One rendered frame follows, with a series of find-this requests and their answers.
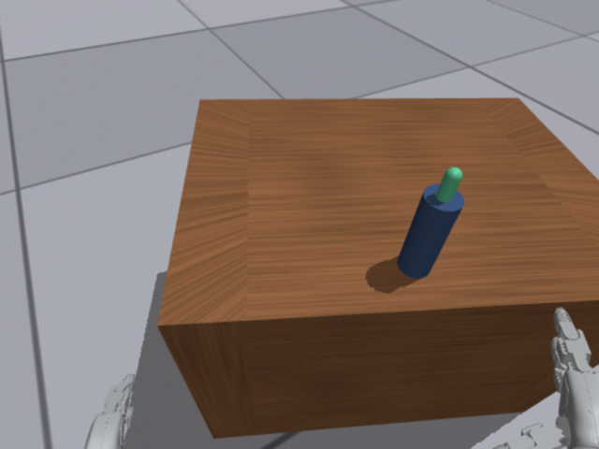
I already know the left robot hand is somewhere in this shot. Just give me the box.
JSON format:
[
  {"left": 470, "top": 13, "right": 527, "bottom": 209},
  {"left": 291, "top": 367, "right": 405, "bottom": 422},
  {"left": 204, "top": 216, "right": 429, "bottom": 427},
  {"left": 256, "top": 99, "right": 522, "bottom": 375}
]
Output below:
[{"left": 84, "top": 373, "right": 136, "bottom": 449}]

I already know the bottle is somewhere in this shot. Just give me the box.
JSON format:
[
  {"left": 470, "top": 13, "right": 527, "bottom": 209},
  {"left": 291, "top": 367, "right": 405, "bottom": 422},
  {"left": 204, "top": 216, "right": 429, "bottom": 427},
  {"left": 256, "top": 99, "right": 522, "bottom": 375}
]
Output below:
[{"left": 397, "top": 167, "right": 464, "bottom": 279}]

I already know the right robot hand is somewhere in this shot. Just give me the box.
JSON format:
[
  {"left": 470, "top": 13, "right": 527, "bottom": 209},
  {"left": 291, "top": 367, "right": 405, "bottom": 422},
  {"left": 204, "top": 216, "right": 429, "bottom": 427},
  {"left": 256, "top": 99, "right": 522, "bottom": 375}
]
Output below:
[{"left": 493, "top": 307, "right": 599, "bottom": 449}]

